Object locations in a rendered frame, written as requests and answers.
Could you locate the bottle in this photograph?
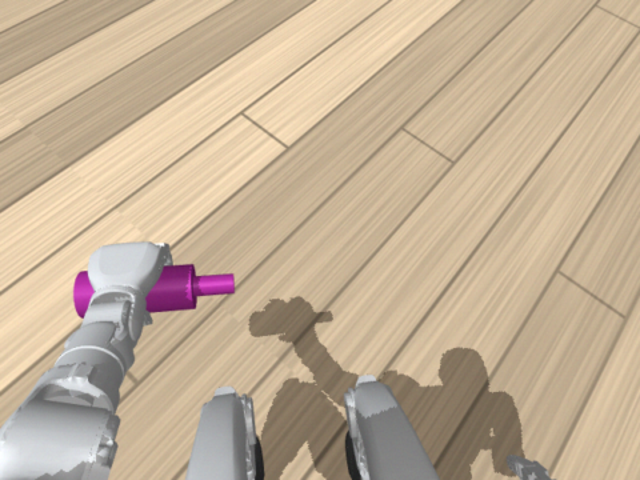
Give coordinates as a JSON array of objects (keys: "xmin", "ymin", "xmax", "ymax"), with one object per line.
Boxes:
[{"xmin": 73, "ymin": 264, "xmax": 235, "ymax": 318}]

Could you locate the right robot hand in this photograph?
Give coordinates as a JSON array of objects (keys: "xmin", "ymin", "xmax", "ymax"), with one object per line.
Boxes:
[{"xmin": 506, "ymin": 455, "xmax": 556, "ymax": 480}]

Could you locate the right robot foot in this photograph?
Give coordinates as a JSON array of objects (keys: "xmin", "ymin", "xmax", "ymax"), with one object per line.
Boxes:
[{"xmin": 345, "ymin": 430, "xmax": 361, "ymax": 480}]

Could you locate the left robot hand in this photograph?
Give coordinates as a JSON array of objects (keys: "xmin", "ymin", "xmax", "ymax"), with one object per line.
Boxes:
[{"xmin": 88, "ymin": 242, "xmax": 173, "ymax": 326}]

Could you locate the left robot arm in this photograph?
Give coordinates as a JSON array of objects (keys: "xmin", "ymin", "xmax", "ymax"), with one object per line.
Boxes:
[{"xmin": 0, "ymin": 285, "xmax": 147, "ymax": 480}]

